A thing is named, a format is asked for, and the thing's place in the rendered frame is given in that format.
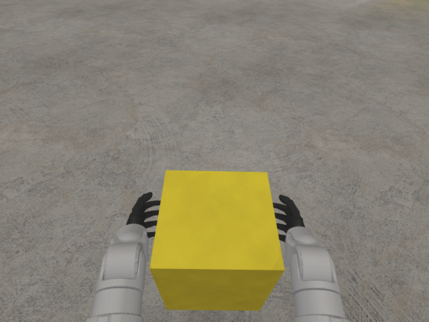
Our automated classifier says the right robot hand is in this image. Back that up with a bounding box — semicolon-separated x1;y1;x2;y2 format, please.
273;195;305;242

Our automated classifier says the left robot hand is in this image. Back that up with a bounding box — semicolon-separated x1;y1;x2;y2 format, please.
126;192;161;238

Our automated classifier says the robot right forearm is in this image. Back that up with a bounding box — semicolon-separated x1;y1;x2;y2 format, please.
285;226;350;322

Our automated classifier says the carton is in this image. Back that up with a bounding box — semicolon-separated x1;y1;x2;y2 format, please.
149;170;285;311

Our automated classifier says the robot left forearm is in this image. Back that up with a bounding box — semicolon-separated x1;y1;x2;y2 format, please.
86;223;149;322

